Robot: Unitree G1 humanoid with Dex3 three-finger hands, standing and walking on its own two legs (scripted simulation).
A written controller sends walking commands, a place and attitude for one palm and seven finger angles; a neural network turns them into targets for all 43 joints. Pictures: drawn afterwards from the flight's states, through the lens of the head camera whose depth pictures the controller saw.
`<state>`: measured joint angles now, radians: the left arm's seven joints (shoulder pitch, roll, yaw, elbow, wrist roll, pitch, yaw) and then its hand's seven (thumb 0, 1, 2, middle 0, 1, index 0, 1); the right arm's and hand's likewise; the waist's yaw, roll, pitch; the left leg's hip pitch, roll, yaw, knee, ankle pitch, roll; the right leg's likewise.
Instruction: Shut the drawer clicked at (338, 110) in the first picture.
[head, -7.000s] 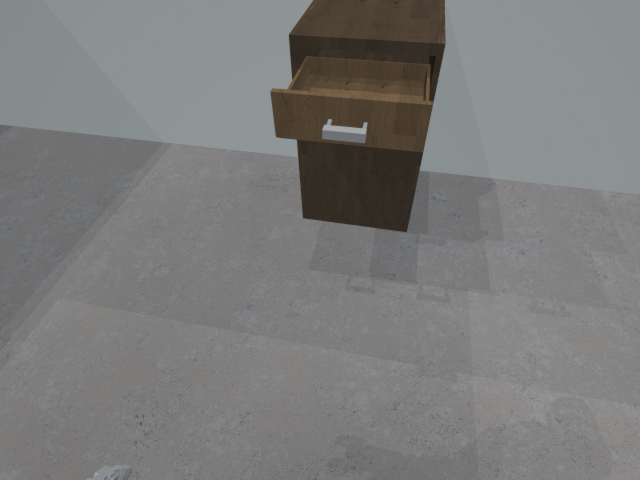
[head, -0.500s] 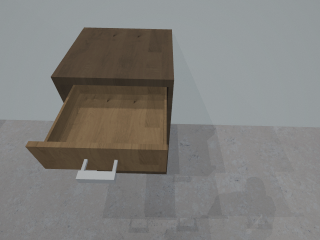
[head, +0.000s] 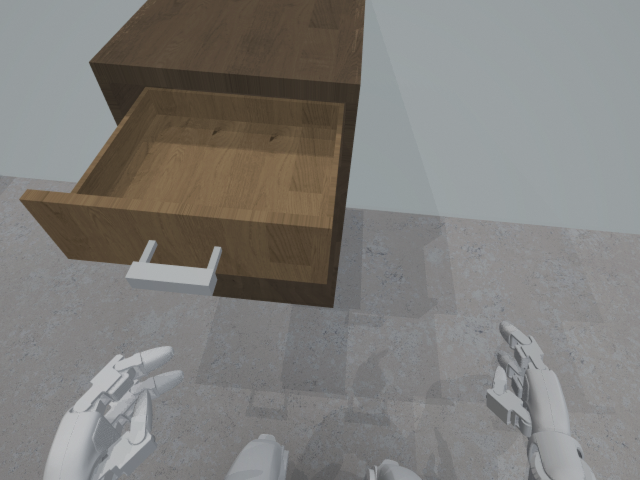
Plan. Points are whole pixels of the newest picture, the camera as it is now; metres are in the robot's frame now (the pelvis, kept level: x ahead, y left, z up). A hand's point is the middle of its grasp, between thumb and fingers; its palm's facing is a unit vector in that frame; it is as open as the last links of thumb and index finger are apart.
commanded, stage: raise the hand and make a fist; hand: left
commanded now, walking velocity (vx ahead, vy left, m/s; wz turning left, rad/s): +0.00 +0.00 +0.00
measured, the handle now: (178, 264) +0.38 +0.25 +0.01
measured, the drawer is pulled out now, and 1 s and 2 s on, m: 0.29 0.29 0.29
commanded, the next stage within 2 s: bring the fist close to the handle in 1.44 s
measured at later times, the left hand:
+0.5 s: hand (135, 400) +0.18 +0.21 +0.07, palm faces +0.03 -1.00 -0.06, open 3.4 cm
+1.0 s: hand (135, 382) +0.19 +0.20 +0.10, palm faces +0.03 -1.00 -0.04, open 3.2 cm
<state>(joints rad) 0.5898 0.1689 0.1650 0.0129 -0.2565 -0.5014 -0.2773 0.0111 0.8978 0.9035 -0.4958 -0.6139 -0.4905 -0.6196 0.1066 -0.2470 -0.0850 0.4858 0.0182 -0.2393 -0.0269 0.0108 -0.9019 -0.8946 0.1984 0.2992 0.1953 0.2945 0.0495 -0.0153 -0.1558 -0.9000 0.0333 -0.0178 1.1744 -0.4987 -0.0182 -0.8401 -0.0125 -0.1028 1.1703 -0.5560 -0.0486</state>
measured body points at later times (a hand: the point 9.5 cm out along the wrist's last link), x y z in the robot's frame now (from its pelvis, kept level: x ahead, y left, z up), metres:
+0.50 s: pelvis +0.00 +0.01 +0.02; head +0.05 +0.01 +0.47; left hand +0.17 +0.26 +0.07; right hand +0.15 -0.26 -0.07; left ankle +0.04 +0.13 -0.65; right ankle +0.02 -0.09 -0.65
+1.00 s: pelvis +0.02 +0.04 +0.02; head +0.05 +0.05 +0.47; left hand +0.18 +0.26 +0.11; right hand +0.23 -0.16 -0.03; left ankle +0.04 +0.13 -0.65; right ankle +0.02 -0.09 -0.65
